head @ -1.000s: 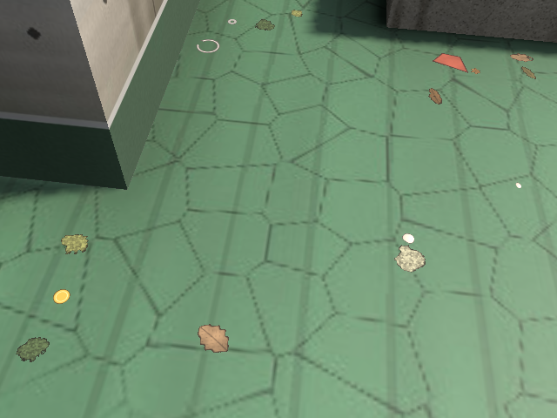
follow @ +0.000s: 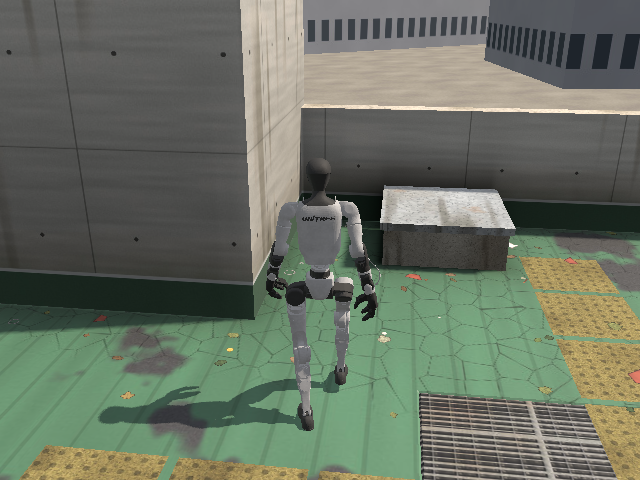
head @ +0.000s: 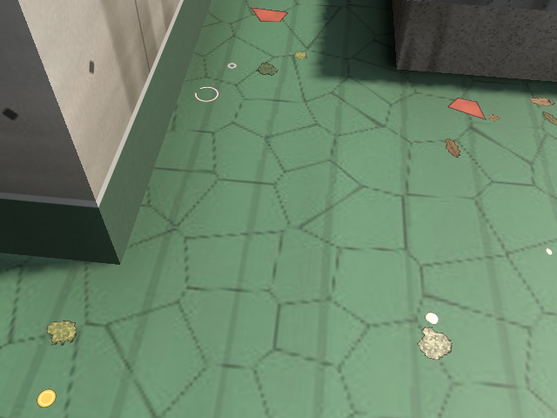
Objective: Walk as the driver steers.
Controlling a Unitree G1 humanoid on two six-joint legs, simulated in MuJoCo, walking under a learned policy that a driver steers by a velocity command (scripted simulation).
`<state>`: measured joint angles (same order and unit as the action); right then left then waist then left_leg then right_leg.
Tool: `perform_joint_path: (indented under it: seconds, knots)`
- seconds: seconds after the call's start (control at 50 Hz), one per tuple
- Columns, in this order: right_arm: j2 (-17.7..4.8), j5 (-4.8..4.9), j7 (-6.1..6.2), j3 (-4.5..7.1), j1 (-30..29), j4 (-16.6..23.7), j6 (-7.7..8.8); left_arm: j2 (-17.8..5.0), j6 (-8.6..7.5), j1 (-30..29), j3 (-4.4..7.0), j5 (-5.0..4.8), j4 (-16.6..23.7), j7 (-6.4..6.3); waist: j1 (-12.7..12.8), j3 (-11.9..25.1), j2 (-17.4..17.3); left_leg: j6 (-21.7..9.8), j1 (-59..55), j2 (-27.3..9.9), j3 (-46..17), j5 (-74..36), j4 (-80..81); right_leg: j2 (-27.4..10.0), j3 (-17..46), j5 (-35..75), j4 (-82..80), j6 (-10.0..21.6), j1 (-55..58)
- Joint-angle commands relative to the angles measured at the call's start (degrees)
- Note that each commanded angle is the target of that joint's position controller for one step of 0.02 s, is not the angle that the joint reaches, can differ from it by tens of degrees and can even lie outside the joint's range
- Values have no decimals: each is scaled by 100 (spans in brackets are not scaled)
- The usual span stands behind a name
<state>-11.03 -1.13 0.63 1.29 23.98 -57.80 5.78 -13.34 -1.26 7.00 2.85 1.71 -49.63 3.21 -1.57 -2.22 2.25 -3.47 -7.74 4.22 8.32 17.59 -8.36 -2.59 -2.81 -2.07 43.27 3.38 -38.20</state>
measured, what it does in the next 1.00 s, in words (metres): walks ahead, turning right: right foot, then left foot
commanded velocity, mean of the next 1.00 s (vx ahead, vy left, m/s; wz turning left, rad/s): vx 0.29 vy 0.00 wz -0.54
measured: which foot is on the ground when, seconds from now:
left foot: down 0.00-0.14, up 0.16-0.62, down 0.64-1.00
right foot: up 0.00-0.10, down 0.12-0.64, up 0.66-1.00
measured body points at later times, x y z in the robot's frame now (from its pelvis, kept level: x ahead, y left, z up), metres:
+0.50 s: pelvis +0.28 -0.04 +0.01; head +0.31 -0.07 +0.46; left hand +0.34 +0.24 -0.11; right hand +0.40 -0.32 -0.10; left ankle +0.48 +0.09 -0.67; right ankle +0.20 -0.07 -0.74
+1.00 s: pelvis +0.41 -0.04 +0.00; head +0.43 -0.05 +0.45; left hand +0.67 +0.12 -0.11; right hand +0.35 -0.33 -0.11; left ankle +0.52 +0.01 -0.74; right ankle +0.35 -0.14 -0.69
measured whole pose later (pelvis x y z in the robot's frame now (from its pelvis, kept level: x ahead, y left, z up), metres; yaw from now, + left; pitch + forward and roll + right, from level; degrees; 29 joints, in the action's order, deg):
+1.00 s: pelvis +0.41 -0.04 +0.00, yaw -34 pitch +0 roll +0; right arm -15.2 -1.9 1.4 1.7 12.0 -42.9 -0.2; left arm -16.7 4.9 10.5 3.5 1.2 -41.8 2.3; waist -0.5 -3.7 0.9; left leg -2.8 17.4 -3.0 10.6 7.3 -24.9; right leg -0.6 0.0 -22.9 52.8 -0.8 -25.9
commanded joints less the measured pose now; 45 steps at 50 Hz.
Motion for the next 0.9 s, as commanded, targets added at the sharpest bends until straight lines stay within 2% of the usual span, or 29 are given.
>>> perform_joint_path:
  seconds: [0.02, 0.06, 0.08, 0.1, 0.12, 0.14, 0.16, 0.18, 0.2, 0.22, 0.24, 0.28, 0.34, 0.38, 0.46, 0.54, 0.58, 0.6, 0.62, 0.64, 0.66, 0.68, 0.7, 0.72, 0.74, 0.76, 0.78, 0.84, 0.9]
  knots:
    - [-823, 9, 86, 120, 98, 141, 79, -148, -82, -717, -51, -2, 593, 17, 40, -471, -612, -269, 487, -1625, -19, -4797, -147, 246, -467, 47, -698, 240, 494]
    - [-1008, -7, 154, 158, 53, 126, 32, -312, -74, -288, 6, 14, 504, -34, 273, -85, -790, -196, 62, -1719, 149, -6557, -1040, 580, -674, -453, -756, 497, 1031]
    - [-1096, -40, 179, 186, -8, 145, -26, -431, -81, 217, 60, 23, 372, -54, 506, 220, -863, -196, 1, -1769, 218, -7039, -1847, 740, -693, -745, -781, 640, 1518]
    - [-1169, -52, 177, 210, -52, 191, -84, -592, -104, 892, 142, 38, 168, -74, 769, 619, -874, -209, 192, -1785, 227, -6763, -2875, 860, -592, -854, -1011, 797, 2308]
    - [-1211, -31, 143, 221, -155, 283, -106, -844, -128, 1667, 267, 106, -52, -127, 1164, 993, -641, -148, 1033, -1635, 318, -5520, -4315, 674, -148, -964, -1433, 1036, 3526]
    - [-697, 22, 86, 123, 81, 548, -77, -1452, -107, 1887, 435, 171, -21, -240, 934, 1554, 466, 10, 2828, -1022, 332, -1442, -6433, -935, 2132, -1511, -1488, 1573, 5004]
    - [-789, 60, -21, 171, -58, 821, -31, -1603, -46, 1708, 476, -27, 67, -201, 756, 1978, 799, 134, 4416, -13, -686, 1290, -7769, -1757, 4885, -1300, -2474, 2334, 5707]
    - [-960, 4, -59, 195, -682, 972, 26, -1437, -15, 1415, 449, -132, 24, -223, 722, 1171, 69, 59, 5028, -497, -1218, 628, -7648, -1544, 4044, -1433, -2719, 2075, 5175]
    - [-940, 37, -82, 173, -822, 1053, 95, -1151, -24, 1121, 380, -146, 57, -247, 543, 548, -223, 67, 4922, -736, -1132, 119, -7146, -1410, 3357, -1056, -2886, 1847, 4297]
    - [-889, 10, -70, 176, -795, 1006, 86, -928, -51, 892, 322, -120, 75, -259, 281, 168, -551, 117, 4583, -918, -1112, -41, -6629, -1118, 2852, -423, -3001, 1588, 3581]
    - [-845, -91, -63, 165, -724, 1017, -15, -818, -91, 769, 279, -148, 80, -288, 87, 51, -551, 226, 4227, -1010, -1121, -30, -6319, -847, 2447, 129, -3051, 1464, 3077]
    - [-736, -195, -98, 145, -597, 1041, -237, -799, -204, 806, 247, -177, 80, -290, -56, 156, -360, 405, 3867, -1066, -1046, -14, -5902, -558, 2001, 733, -3100, 1392, 2703]
    - [-714, -197, -135, 142, -1103, 1301, -371, -1012, -262, 1106, 294, -190, 43, -289, 36, 40, -176, 614, 4176, -1097, -872, -540, -5200, -315, 1789, 781, -3235, 1275, 2563]
    - [-762, -178, -142, 149, -1658, 1516, -392, -1019, -242, 1398, 297, -190, 21, -290, 244, -70, -65, 695, 4548, -1080, -835, -1018, -4646, -252, 1866, 768, -3264, 1115, 2761]
    - [-733, -103, -139, 103, -2216, 1764, -372, -1048, -156, 1827, 295, -185, -8, -354, 473, 85, 70, 684, 4556, -730, -745, -1476, -3824, -97, 1658, 3153, -2529, 693, 3330]
    - [-768, -28, -108, 28, -2640, 1954, -325, -1000, -30, 2052, 274, -108, 26, -444, 674, 214, 273, 529, 4271, -340, -720, -1508, -3013, -58, 1850, 3575, -2005, 512, 3796]
    - [-952, -15, -57, 57, -2249, 1879, -269, -1059, -5, 1796, 292, -55, 150, -494, 434, 305, 358, 367, 3544, -193, -898, -1302, -2420, -52, 2066, 3698, -1553, 344, 3759]
    - [-1106, -15, -12, 102, -1806, 1755, -232, -1150, -33, 1553, 314, -57, 251, -499, 210, 444, 408, 251, 2939, -111, -941, -1288, -2095, 3, 2167, 3865, -1200, 226, 3655]
    - [-1223, -28, 47, 139, -1221, 1616, -152, -1222, -89, 1319, 326, -118, 329, -465, -132, 632, 329, 127, 2134, -211, -997, -1901, -1520, 180, 2167, 3687, -524, 111, 3470]
    - [-1490, -95, 117, 193, -477, 1531, -55, -1008, -165, 1227, 261, -237, 540, -410, -404, 1243, -88, -110, 644, -1180, -1646, -3470, -1555, 410, 2037, 2092, 681, -27, 2716]
    - [-1843, -127, 109, 238, -451, 1650, -107, -381, -138, 2215, 171, -364, 571, -461, 136, 2045, -1510, -769, -859, -3185, -3187, -7119, -2367, 1312, 1189, -3737, 2463, -140, 1438]
    - [-1684, 42, 70, 291, -523, 1760, -253, -953, -25, 2622, 247, -245, 467, -539, 160, 2735, -1391, -1316, -646, -3451, -4129, -6526, -2103, 1155, 959, -3755, 3252, -113, 1134]
    - [-1175, 72, 79, 174, -967, 1908, -318, -1151, 99, 2205, 312, -102, 344, -524, 236, 1964, -614, -1186, 202, -2970, -3499, -5171, -1745, 871, 981, -3114, 3384, -195, 1040]
    - [-838, 66, 96, 60, -1332, 1951, -357, -1109, 171, 1768, 314, -44, 432, -451, 256, 1246, -474, -948, 891, -2507, -2727, -4319, -1462, 722, 847, -2797, 3145, -283, 964]
    - [-792, 22, 116, 27, -1467, 1950, -387, -987, 251, 1583, 305, -45, 492, -375, 302, 888, -641, -812, 1319, -2212, -2241, -3893, -1233, 587, 801, -2620, 3017, -384, 971]
    - [-870, 22, 147, 46, -1514, 1926, -406, -900, 351, 1592, 293, -27, 494, -300, 355, 657, -896, -768, 1749, -1995, -1842, -3576, -1033, 522, 718, -2455, 2910, -469, 1136]
    - [-947, -3, 147, 76, -1478, 1884, -410, -831, 421, 1636, 276, -39, 500, -257, 381, 598, -1017, -771, 2027, -1883, -1580, -3500, -944, 545, 612, -2325, 2896, -504, 1308]
    - [-1020, -56, 130, 127, -1413, 1864, -384, -775, 492, 1467, 257, -68, 631, -222, 410, 707, -966, -915, 2110, -1947, -1243, -3190, -839, 519, 530, -2216, 2631, -527, 1281]
    - [-1073, -61, 131, 173, -1385, 1862, -451, -738, 571, 1039, 210, -27, 842, -169, 325, 605, -1059, -926, 2172, -2029, -1072, -1801, -618, 310, 401, -2020, 1952, -502, 1169]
